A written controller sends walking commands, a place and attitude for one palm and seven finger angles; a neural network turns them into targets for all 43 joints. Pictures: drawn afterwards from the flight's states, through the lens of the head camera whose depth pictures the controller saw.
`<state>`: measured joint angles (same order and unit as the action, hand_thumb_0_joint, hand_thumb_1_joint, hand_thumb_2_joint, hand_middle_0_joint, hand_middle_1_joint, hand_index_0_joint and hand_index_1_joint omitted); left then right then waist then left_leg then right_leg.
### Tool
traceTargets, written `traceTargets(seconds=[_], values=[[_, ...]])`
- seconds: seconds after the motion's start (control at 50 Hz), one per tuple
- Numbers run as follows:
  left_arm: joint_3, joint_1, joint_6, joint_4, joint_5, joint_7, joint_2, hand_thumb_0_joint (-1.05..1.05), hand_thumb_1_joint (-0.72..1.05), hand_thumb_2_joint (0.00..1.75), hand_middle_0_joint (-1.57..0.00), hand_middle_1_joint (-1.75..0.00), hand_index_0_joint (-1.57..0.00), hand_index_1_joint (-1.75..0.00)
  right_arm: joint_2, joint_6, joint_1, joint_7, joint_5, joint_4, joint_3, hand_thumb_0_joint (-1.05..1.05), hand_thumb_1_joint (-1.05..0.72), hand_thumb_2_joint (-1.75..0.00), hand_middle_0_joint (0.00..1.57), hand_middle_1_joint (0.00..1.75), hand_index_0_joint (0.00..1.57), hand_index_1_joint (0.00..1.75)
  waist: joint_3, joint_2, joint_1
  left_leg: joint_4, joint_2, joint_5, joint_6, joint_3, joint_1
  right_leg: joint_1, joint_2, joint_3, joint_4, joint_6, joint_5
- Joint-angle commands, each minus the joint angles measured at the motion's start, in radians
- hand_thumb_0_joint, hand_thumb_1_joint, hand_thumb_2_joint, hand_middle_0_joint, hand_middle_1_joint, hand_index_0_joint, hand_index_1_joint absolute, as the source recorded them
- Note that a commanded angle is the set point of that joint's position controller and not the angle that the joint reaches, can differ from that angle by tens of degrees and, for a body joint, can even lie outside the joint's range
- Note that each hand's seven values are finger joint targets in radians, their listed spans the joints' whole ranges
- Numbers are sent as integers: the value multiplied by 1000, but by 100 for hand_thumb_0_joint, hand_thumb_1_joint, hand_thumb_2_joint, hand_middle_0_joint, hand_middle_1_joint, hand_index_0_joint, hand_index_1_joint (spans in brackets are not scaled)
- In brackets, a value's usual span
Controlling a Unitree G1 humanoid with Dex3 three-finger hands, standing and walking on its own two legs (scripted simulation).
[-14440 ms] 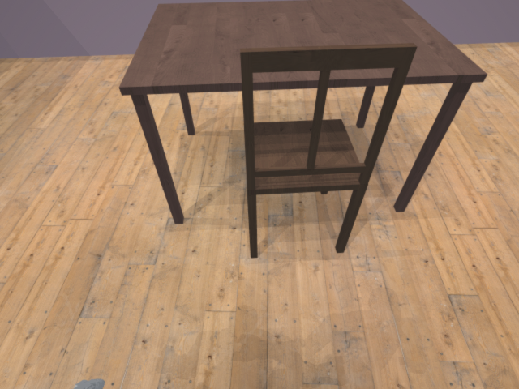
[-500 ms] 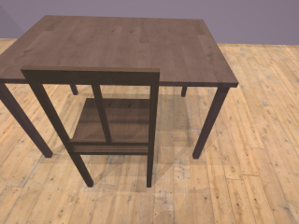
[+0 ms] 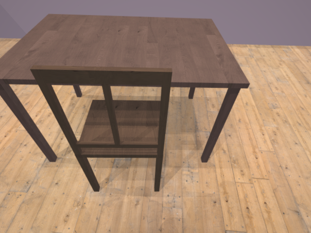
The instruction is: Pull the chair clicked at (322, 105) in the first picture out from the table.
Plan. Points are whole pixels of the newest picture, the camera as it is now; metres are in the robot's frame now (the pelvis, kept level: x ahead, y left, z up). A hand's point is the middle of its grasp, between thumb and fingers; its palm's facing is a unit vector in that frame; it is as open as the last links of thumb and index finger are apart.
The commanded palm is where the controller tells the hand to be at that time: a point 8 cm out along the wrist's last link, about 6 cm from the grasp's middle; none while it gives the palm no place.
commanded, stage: look again from close up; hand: left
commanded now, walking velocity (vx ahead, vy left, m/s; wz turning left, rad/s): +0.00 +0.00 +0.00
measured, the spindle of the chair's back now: (112, 117) +0.53 +0.20 -0.07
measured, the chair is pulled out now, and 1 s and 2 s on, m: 0.00 0.00 0.00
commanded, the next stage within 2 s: none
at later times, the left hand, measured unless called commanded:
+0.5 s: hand out of the picture -0.02 +0.15 -0.18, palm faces +0.04 -0.99 -0.14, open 7.4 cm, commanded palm none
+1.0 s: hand out of the picture -0.02 +0.14 -0.18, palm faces +0.04 -0.99 -0.14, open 7.4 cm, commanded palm none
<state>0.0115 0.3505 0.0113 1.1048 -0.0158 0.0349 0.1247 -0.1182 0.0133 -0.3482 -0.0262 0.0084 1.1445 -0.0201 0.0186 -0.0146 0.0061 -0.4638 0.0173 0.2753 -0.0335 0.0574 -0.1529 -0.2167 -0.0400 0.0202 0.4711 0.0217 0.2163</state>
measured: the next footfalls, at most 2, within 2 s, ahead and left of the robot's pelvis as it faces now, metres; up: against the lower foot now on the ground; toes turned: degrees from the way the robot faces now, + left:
none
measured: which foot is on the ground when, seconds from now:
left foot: down 0.00-1.00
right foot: down 0.00-1.00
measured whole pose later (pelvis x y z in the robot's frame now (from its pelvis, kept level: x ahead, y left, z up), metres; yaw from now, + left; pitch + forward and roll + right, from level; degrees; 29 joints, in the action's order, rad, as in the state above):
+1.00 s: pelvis +0.01 +0.00 +0.00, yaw +0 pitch -2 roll +0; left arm 0.01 0.35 0.02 1.10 -0.02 0.04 0.11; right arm -0.11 0.02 -0.31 -0.03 0.01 1.15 -0.02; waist 0.02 -0.02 0.00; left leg -0.44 0.01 0.27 -0.03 0.05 -0.14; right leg -0.21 -0.03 0.02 0.45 0.02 0.21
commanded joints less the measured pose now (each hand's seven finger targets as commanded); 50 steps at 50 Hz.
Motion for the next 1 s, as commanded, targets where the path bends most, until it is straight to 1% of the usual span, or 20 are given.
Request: traceTargets(seconds=[0.0,0.06,0.08,0.14,0.18,0.24,0.3,0.36,0.42,0.44,0.46,0.52,0.64,0.72,0.74,0.78,0.82,0.88,0.94,0.98], values=[[-12,76,11,-26,3,5,71,0,90,90,-20,-30,-20,-30,-100,21,-50,-4,0,-31,17,0,-90,-90,20,30,20,30,94,17,-9,155,-108,24,-7,-118,-137,11,-53,-66,-69,-49,-32],[-12,84,12,-23,3,6,67,0,90,90,-20,-30,-20,-30,-97,23,-47,-6,-2,-29,18,0,-90,-90,20,30,20,30,86,24,-12,148,-110,-10,-9,-114,-125,15,-54,-64,-66,-47,-58],[-12,84,13,-22,3,7,66,0,90,90,-20,-30,-20,-30,-95,24,-52,-7,-2,-30,18,0,-90,-90,20,30,20,30,75,16,-8,145,-110,-23,-8,-112,-118,18,-54,-66,-64,-47,-65],[-12,87,13,-21,2,7,61,0,90,90,-20,-30,-20,-30,-89,24,-49,-8,-4,-26,18,0,-90,-90,20,30,20,30,83,8,-9,147,-112,-33,-10,-110,-112,12,-53,-65,-68,-46,-69],[-12,87,12,-21,2,8,60,0,90,90,-20,-30,-20,-30,-93,24,-46,-7,-2,-25,17,0,-90,-90,20,30,20,30,87,23,-8,148,-111,-31,-8,-111,-114,8,-55,-67,-65,-47,-69],[-12,94,14,-18,1,8,57,0,90,90,-20,-30,-20,-30,-86,24,-41,-8,-4,-25,19,0,-90,-90,20,30,20,30,83,-6,-10,142,-111,-46,-10,-107,-102,8,-55,-69,-72,-46,-85],[-12,90,13,-21,1,9,58,0,90,90,-20,-30,-20,-30,-91,23,-39,-7,-2,-24,18,0,-90,-90,20,30,20,30,89,20,-8,143,-109,-35,-7,-108,-106,1,-54,-72,-73,-46,-71],[-12,85,12,-24,0,8,59,0,90,90,-20,-30,-20,-30,-91,20,-35,-6,-2,-27,18,0,-90,-90,20,30,20,30,110,15,-9,156,-109,7,-5,-113,-130,-6,-51,-70,-77,-45,-45],[-13,89,13,-24,0,7,57,0,90,90,-20,-30,-20,-30,-89,23,-35,-6,-2,-27,19,0,-90,-90,20,30,20,30,92,17,-10,152,-109,-21,-8,-112,-113,2,-55,-68,-74,-45,-72],[-14,90,14,-26,0,7,59,0,90,90,-20,-30,-20,-30,-85,22,-33,-6,-3,-26,19,0,-90,-90,20,30,20,30,89,-2,-11,151,-110,-22,-8,-108,-112,8,-53,-69,-79,-44,-72],[-13,88,13,-26,0,8,58,0,90,90,-20,-30,-20,-30,-90,22,-31,-6,-2,-27,20,0,-90,-90,20,30,20,30,90,3,-9,146,-107,-28,-6,-107,-110,3,-54,-71,-77,-44,-73],[-15,90,16,-26,1,8,58,0,90,90,-20,-30,-20,-30,-87,26,-36,-7,-2,-24,18,0,-90,-90,20,30,20,30,60,-4,-9,134,-108,-84,-7,-102,-87,21,-60,-69,-72,-46,-114],[-15,86,15,-27,2,7,62,0,90,90,-20,-30,-20,-30,-81,23,-29,-7,-4,-19,16,0,-90,-90,20,30,20,30,86,11,-13,143,-106,-55,-5,-104,-103,15,-55,-68,-85,-45,-83],[-15,87,15,-24,2,7,59,0,90,90,-20,-30,-20,-30,-83,23,-34,-8,-1,-18,16,0,-90,-90,20,30,20,30,71,17,-11,141,-106,-70,-3,-104,-92,17,-57,-70,-81,-48,-96],[-16,88,15,-25,1,7,61,0,90,90,-20,-30,-20,-30,-81,23,-32,-8,-4,-16,17,0,-90,-90,20,30,20,30,78,-4,-12,143,-109,-64,-5,-102,-93,19,-57,-65,-87,-45,-93],[-15,85,15,-24,2,7,58,0,90,90,-20,-30,-20,-30,-83,22,-31,-8,-2,-16,18,0,-90,-90,20,30,20,30,81,7,-11,139,-105,-62,-2,-103,-93,10,-56,-71,-86,-47,-88],[-16,86,16,-24,2,7,58,0,90,90,-20,-30,-20,-30,-83,23,-37,-8,-2,-14,17,0,-90,-90,20,30,20,30,66,1,-10,136,-106,-80,-2,-100,-85,21,-58,-69,-83,-47,-105],[-16,88,17,-24,1,8,57,0,90,90,-20,-30,-20,-30,-80,23,-33,-8,-3,-13,17,0,-90,-90,20,30,20,30,75,11,-10,139,-106,-78,-2,-99,-88,18,-59,-71,-87,-48,-106],[-15,88,16,-22,1,7,58,0,90,90,-20,-30,-20,-30,-78,21,-32,-8,-4,-12,17,0,-90,-90,20,30,20,30,93,-6,-12,148,-108,-50,-1,-101,-97,11,-54,-69,-96,-46,-77],[-15,89,17,-23,2,7,58,0,90,90,-20,-30,-20,-30,-78,21,-33,-7,-2,-12,16,0,-90,-90,20,30,20,30,90,3,-11,144,-103,-51,0,-101,-96,8,-57,-73,-96,-49,-77]])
